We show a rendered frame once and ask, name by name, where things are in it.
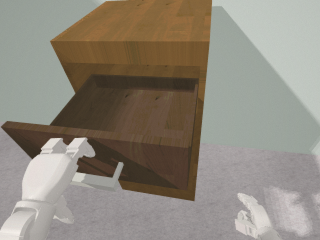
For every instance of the left robot hand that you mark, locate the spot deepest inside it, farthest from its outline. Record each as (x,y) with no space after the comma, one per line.
(50,172)

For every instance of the right robot hand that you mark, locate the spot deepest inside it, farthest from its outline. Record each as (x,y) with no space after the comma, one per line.
(248,223)

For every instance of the cabinet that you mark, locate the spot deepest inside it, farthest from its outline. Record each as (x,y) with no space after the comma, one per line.
(153,38)

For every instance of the robot right forearm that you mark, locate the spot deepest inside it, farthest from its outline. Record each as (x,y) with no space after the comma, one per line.
(267,233)

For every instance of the drawer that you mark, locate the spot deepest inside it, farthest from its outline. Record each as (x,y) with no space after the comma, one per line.
(145,122)

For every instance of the handle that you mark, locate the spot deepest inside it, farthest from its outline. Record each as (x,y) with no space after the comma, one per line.
(98,182)

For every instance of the robot left forearm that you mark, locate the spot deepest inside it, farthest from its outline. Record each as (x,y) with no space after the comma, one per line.
(30,220)

